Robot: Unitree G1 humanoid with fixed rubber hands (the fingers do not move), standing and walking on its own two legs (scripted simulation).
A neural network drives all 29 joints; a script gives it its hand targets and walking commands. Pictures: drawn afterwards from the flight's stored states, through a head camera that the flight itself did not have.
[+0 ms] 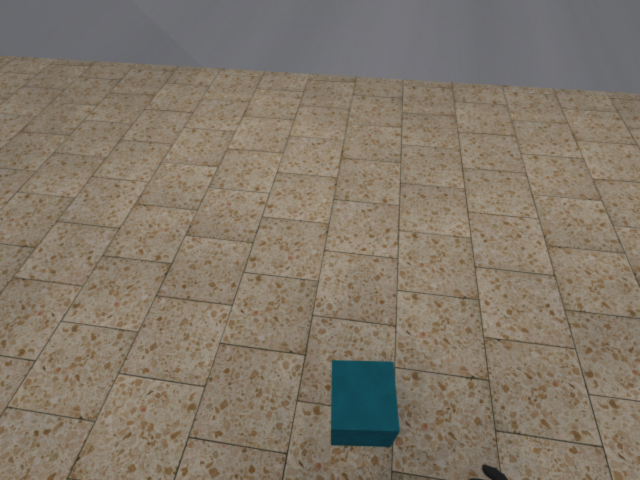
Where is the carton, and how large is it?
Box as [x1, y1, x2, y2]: [331, 360, 399, 446]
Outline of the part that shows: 332,360 331,444 390,446 399,431 393,363 388,361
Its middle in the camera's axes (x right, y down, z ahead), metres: +0.12 +0.47 +1.11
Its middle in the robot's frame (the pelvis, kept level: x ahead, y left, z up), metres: +0.40 -0.04 -0.68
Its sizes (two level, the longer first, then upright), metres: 0.182 0.174 0.184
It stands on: the floor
